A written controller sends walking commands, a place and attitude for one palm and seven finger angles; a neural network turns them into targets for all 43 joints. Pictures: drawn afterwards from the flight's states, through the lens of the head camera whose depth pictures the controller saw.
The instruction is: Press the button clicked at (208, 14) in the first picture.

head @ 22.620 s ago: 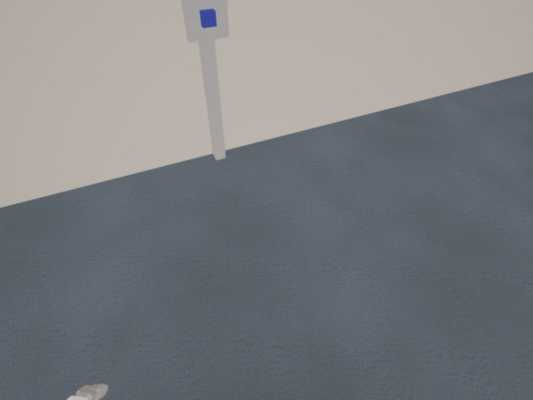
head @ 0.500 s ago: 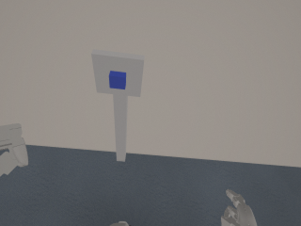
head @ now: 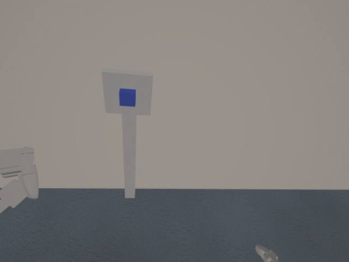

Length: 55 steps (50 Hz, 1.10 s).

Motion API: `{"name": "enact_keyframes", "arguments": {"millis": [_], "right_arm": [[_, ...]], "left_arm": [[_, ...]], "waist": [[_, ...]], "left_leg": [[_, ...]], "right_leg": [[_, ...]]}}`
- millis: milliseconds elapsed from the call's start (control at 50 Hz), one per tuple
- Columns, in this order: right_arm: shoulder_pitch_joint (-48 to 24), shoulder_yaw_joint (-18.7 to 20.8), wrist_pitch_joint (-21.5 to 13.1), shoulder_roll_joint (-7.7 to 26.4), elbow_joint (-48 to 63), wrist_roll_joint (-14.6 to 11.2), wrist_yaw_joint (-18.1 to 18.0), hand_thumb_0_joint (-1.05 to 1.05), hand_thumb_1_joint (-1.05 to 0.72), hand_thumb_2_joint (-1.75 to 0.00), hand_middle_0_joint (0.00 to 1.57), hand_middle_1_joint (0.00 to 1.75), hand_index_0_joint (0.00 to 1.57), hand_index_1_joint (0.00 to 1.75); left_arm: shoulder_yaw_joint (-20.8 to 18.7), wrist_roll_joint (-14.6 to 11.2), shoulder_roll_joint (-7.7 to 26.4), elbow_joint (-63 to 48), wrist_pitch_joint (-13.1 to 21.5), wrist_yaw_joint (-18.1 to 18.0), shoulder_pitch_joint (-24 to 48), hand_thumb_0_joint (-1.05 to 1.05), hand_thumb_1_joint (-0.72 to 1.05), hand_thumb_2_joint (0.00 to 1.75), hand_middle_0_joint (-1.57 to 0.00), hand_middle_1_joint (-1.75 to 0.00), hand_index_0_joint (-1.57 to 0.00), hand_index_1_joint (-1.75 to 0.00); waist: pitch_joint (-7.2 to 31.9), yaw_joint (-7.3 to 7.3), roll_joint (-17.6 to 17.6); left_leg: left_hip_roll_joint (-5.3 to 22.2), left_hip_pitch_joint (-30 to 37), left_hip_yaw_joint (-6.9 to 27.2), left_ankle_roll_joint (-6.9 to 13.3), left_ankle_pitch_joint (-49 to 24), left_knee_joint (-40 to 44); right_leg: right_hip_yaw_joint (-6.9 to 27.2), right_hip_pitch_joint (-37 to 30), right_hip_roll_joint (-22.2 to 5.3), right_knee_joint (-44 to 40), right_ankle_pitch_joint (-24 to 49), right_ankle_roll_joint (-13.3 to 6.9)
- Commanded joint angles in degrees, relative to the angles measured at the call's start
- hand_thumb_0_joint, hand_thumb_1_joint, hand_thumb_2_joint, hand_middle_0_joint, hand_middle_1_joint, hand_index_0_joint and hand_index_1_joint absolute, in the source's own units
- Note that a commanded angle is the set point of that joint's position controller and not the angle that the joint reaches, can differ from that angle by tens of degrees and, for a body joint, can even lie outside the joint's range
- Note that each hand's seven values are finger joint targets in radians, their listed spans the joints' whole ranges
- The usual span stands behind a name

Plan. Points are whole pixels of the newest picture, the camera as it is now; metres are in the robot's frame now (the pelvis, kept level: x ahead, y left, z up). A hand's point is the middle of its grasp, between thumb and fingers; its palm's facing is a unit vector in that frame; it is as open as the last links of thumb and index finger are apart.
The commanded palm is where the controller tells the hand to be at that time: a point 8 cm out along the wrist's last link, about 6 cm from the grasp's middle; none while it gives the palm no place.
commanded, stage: stop stepping back and stand still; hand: left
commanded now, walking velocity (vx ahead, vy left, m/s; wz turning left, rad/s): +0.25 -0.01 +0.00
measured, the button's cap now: (127, 97) +0.68 +0.22 +0.03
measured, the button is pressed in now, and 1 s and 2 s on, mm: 0 0 0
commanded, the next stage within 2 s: let the arm hang, fingers relaxed in 1.44 s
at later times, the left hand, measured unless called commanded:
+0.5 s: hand out of the picture +0.04 +0.27 +0.19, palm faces +0.50 -0.80 -0.34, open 3.1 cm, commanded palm -0.02 +0.29 +0.19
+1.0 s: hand out of the picture +0.02 +0.24 +0.18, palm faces +0.45 -0.77 -0.45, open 3.1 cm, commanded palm -0.04 +0.28 +0.19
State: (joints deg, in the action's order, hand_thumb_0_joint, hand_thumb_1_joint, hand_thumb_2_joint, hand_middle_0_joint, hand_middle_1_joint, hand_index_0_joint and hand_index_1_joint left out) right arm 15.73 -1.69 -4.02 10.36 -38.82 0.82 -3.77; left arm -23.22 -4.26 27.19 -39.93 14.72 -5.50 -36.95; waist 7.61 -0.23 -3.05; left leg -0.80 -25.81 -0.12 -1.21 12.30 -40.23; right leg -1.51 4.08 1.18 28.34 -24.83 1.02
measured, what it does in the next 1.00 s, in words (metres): walks backwards: right foot, then left foot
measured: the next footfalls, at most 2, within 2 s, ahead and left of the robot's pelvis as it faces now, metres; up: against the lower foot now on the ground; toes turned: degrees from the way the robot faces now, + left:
right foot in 0.26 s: -0.05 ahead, -0.09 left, +0.01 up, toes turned -6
left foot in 0.54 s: -0.11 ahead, +0.16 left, +0.00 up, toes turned +6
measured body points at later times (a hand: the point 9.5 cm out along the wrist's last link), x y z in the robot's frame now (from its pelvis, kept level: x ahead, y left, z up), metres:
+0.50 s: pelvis -0.14 +0.01 +0.02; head -0.18 +0.02 +0.47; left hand +0.01 +0.31 +0.21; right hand +0.02 -0.25 -0.05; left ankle -0.14 +0.15 -0.69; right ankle -0.09 -0.09 -0.72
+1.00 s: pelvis -0.14 -0.01 +0.01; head -0.14 -0.02 +0.46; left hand -0.01 +0.28 +0.20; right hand +0.02 -0.24 -0.09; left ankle -0.13 +0.12 -0.70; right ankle -0.12 -0.10 -0.72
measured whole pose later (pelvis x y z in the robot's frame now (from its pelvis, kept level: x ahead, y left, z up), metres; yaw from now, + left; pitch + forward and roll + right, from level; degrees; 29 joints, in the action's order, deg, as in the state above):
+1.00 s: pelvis -0.14 -0.01 +0.01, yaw +6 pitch -1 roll +1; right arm 13.6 1.0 -5.6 12.4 -39.1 0.6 -4.2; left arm -19.2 -0.7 18.8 -31.6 12.0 -8.2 -36.0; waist -0.4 -0.4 -0.3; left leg 1.7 -20.4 -3.9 1.2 17.6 -41.7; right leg -5.9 15.0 -1.8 32.1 -16.3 -2.7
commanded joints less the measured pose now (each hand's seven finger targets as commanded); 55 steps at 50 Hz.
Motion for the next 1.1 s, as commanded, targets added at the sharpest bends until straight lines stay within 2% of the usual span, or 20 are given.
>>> {"name": "enact_keyframes", "arguments": {"millis": [0, 80, 140, 200, 220, 240, 260, 340, 480, 520, 540, 620, 700, 740, 760, 780, 880, 960, 1040, 1080], "right_arm": [[-8.7, 2.9, -6.5, 9.7, 9.9, -0.2, -1.2, 0.0, -0.9, -0.9, 0.2, 0.3, 0.2, 0.3], [-8.6, 3.2, -7.2, 7.9, 11.6, 0.1, -0.3, 0.0, -0.9, -0.9, 0.2, 0.3, 0.2, 0.3], [-9.5, 3.4, -6.9, 8.4, 13.9, -0.2, 0.8, 0.0, -0.9, -0.9, 0.2, 0.3, 0.2, 0.3], [-9.1, 4.1, -5.7, 7.8, 14.2, 0.0, 1.1, 0.0, -0.9, -0.9, 0.2, 0.3, 0.2, 0.3], [-8.7, 4.5, -4.8, 7.3, 13.5, -0.3, 0.8, 0.0, -0.9, -0.9, 0.2, 0.3, 0.2, 0.3], [-8.6, 5.3, -3.6, 7.5, 12.6, -0.5, 0.3, 0.0, -0.9, -0.9, 0.2, 0.3, 0.2, 0.3], [-7.6, 5.6, -2.8, 8.9, 10.4, 0.4, -0.1, 0.0, -0.9, -0.9, 0.2, 0.3, 0.2, 0.3], [-8.3, 4.4, -2.6, 7.3, 9.9, 0.1, -1.0, 0.0, -0.9, -0.9, 0.2, 0.3, 0.2, 0.3], [-6.8, 3.7, -6.4, 7.7, 10.4, 0.4, -3.0, 0.0, -0.9, -0.9, 0.2, 0.3, 0.2, 0.3], [-6.2, 3.8, -7.0, 9.3, 11.9, 0.2, -2.3, 0.0, -0.9, -0.9, 0.2, 0.3, 0.2, 0.3], [-7.2, 4.0, -7.4, 8.1, 12.0, 0.4, -1.6, 0.0, -0.9, -0.9, 0.2, 0.3, 0.2, 0.3], [-8.4, 4.4, -7.4, 7.1, 11.1, -0.6, 0.3, 0.0, -0.9, -0.9, 0.2, 0.3, 0.2, 0.3], [-6.9, 4.6, -5.7, 7.9, 11.0, -0.4, -0.4, 0.0, -0.9, -0.9, 0.2, 0.3, 0.2, 0.3], [-7.9, 4.7, -4.5, 7.5, 10.9, -0.7, -0.7, 0.0, -0.9, -0.9, 0.2, 0.3, 0.2, 0.3], [-8.1, 5.0, -4.0, 6.5, 11.3, -1.2, -0.6, 0.0, -0.9, -0.9, 0.2, 0.3, 0.2, 0.3], [-9.4, 5.5, -4.2, 8.2, 11.4, -1.1, -0.7, 0.0, -0.9, -0.9, 0.2, 0.3, 0.2, 0.3], [-10.1, 4.4, -4.6, 7.1, 9.7, -0.4, -0.6, 0.0, -0.9, -0.9, 0.2, 0.3, 0.2, 0.3], [-10.1, 4.1, -6.2, 6.7, 10.2, -0.1, -1.5, 0.0, -0.9, -0.9, 0.2, 0.3, 0.2, 0.3], [-8.6, 4.6, -6.2, 8.7, 12.2, -0.7, -1.0, 0.0, -0.9, -0.9, 0.2, 0.3, 0.2, 0.3], [-8.3, 4.2, -5.9, 7.1, 11.8, -1.1, -0.8, 0.0, -0.9, -0.9, 0.2, 0.3, 0.2, 0.3]], "left_arm": [[-3.9, 1.0, 6.7, -2.7, 0.3, -2.0, 11.8, 0.0, 0.9, 0.9, -1.3, -1.5, -1.3, -1.5], [-7.0, 0.5, 8.0, -9.8, 1.2, -2.6, 5.9, 0.0, 0.9, 0.9, -1.3, -1.5, -1.3, -1.5], [-5.1, 1.5, 5.1, -14.0, 0.2, -2.5, -3.5, 0.0, 0.9, 0.9, -1.3, -1.5, -1.3, -1.5], [-5.8, 2.3, 6.1, -11.7, -0.8, -2.7, -8.3, 0.0, 0.9, 0.9, -1.3, -1.5, -1.3, -1.5], [-6.6, 2.5, 7.0, -10.3, -1.4, -3.0, -7.4, 0.0, 0.9, 0.9, -1.3, -1.5, -1.3, -1.5], [-7.1, 2.2, 7.8, -9.7, -2.1, -3.1, -4.4, 0.0, 0.9, 0.9, -1.3, -1.5, -1.3, -1.5], [-7.7, 1.4, 6.7, -8.1, -2.2, -3.3, 1.1, 0.0, 0.9, 0.9, -1.3, -1.5, -1.3, -1.5], [-4.9, 2.5, 4.8, 4.1, -1.7, -3.1, 8.4, 0.0, 0.9, 0.9, -1.3, -1.5, -1.3, -1.5], [1.6, 3.4, 1.0, -4.2, -0.8, -4.8, 10.7, 0.0, 0.9, 0.9, -1.3, -1.5, -1.3, -1.5], [-0.3, 4.0, 2.3, -10.8, 0.7, -5.0, 11.1, 0.0, 0.9, 0.9, -1.3, -1.5, -1.3, -1.5], [-3.0, 4.8, 5.1, -12.1, 1.5, -5.1, 11.6, 0.0, 0.9, 0.9, -1.3, -1.5, -1.3, -1.5], [-6.7, 3.7, 5.3, -8.9, 1.8, -4.4, 2.3, 0.0, 0.9, 0.9, -1.3, -1.5, -1.3, -1.5], [-4.5, 3.2, 2.3, -1.3, 0.8, -4.2, 0.5, 0.0, 0.9, 0.9, -1.3, -1.5, -1.3, -1.5], [-4.0, 3.7, 2.8, 1.5, -0.5, -4.4, 3.1, 0.0, 0.9, 0.9, -1.3, -1.5, -1.3, -1.5], [-3.7, 3.5, 3.0, 4.2, -1.7, -4.3, 2.6, 0.0, 0.9, 0.9, -1.3, -1.5, -1.3, -1.5], [-3.1, 2.9, 3.8, 3.0, -1.5, -3.9, 6.2, 0.0, 0.9, 0.9, -1.3, -1.5, -1.3, -1.5], [-3.8, 2.9, 4.0, -3.8, 1.3, -3.4, 8.1, 0.0, 0.9, 0.9, -1.3, -1.5, -1.3, -1.5], [-4.6, 3.2, 4.7, -8.7, 2.4, -5.0, 5.5, 0.0, 0.9, 0.9, -1.3, -1.5, -1.3, -1.5], [-5.6, 3.0, 3.7, -7.2, 3.2, -5.1, 2.0, 0.0, 0.9, 0.9, -1.3, -1.5, -1.3, -1.5], [-6.3, 2.8, 3.9, -3.3, 2.9, -4.5, -0.6, 0.0, 0.9, 0.9, -1.3, -1.5, -1.3, -1.5]], "waist": [[-8.7, -0.74, 20.9], [1.6, 0.68, 10.3], [1.0, 1.23, 20.1], [-2.0, 1.8, 11.9], [-3.4, 1.67, 0.1], [-6.0, 0.91, -13.1], [-10.0, -0.53, -9.9], [-10.2, -2.85, -1.8], [-3.8, -1.48, 0.1], [-8.2, -1.85, 24.5], [-10.8, -2.03, 20.4], [-11.1, 0.03, 16.7], [-8.1, 0.28, 16.5], [-7.6, 0.74, 2.8], [-8.5, 0.61, -13.6], [-10.9, 0.06, -15.1], [-7.0, -1.28, -7.8], [-6.2, -0.26, -0.7], [-5.5, 1.0, 15.0], [-4.4, 0.36, 14.9]], "left_leg": [[14.1, 14.8, 21.3, 6.3, -25.4, 24.5], [15.0, 8.1, 23.3, 3.5, 22.2, 35.7], [9.7, -4.4, 11.1, 1.2, 29.0, 38.0], [4.2, -11.4, 4.1, -0.5, 24.9, 26.5], [-0.1, -6.9, -1.2, -0.6, 18.9, 6.8], [-2.8, -5.7, -0.5, -0.6, 13.5, -19.0], [-1.8, -10.5, 2.0, -0.6, 10.7, -30.2], [4.7, -3.6, -0.1, 1.1, 4.1, -24.1], [1.2, 16.1, -6.9, 4.6, 12.6, 16.7], [19.2, 18.9, 24.1, 12.4, 29.5, 31.2], [24.0, 12.3, 29.1, 16.0, 25.3, 33.9], [17.7, 5.0, 12.2, 11.5, 13.3, 28.2], [12.9, -6.9, 2.9, 7.6, 23.8, 23.1], [6.8, -11.7, -1.2, 4.9, 23.1, 4.7], [1.1, -15.3, -3.1, 3.1, 19.5, -13.7], [0.7, -14.6, 0.6, 2.5, 16.0, -24.1], [4.2, 1.2, -1.4, 1.6, 6.0, -12.5], [2.3, 12.7, -4.5, 3.1, 3.1, 10.2], [12.8, 13.6, 11.0, 6.9, -7.2, 20.9], [12.2, 11.4, 8.3, 6.2, -14.0, 20.3]], "right_leg": [[1.9, 20.6, 0.9, 17.1, -4.5, -1.6], [4.0, 8.8, 1.1, 18.0, -4.6, -1.6], [-3.7, -4.1, 4.5, 12.5, -3.4, -1.9], [-3.7, -9.8, 2.0, -1.2, -4.7, -3.8], [3.5, 0.7, -5.4, -11.2, -8.8, -6.4], [24.3, 17.6, -20.5, -22.6, -20.7, -12.2], [28.6, 24.9, -25.5, -25.3, -21.2, -15.1], [12.5, 31.1, -17.5, -21.1, -26.0, -8.9], [3.1, 16.5, -10.8, -6.1, -14.2, -5.2], [-4.6, 31.3, -0.3, 22.5, -7.6, -0.4], [-0.1, 33.0, -1.4, 34.6, -4.1, -0.5], [-0.1, 26.3, -5.4, 27.8, 3.2, -1.1], [-7.4, 2.9, 0.0, 10.4, 0.6, -1.4], [1.4, -2.7, -3.4, -2.1, -4.7, -3.8], [24.4, 1.7, -15.6, -13.9, -15.1, -9.0], [32.9, 7.3, -22.5, -18.8, -6.8, -11.0], [12.8, 15.6, -16.9, -14.9, -0.1, -9.3], [7.3, 13.8, -15.0, -10.5, 3.7, -7.4], [0.7, 12.3, -4.0, 4.3, 9.0, -0.9], [-1.3, 9.0, -3.2, 4.9, 10.6, -0.5]]}}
